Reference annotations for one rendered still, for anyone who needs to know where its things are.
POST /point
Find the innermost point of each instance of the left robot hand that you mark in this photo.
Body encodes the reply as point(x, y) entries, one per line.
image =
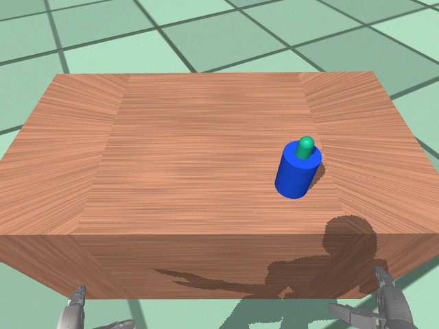
point(72, 316)

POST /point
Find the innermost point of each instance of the bottle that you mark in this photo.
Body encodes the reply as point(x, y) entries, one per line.
point(299, 163)

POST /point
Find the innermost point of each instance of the right robot hand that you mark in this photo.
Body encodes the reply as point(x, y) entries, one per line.
point(391, 305)

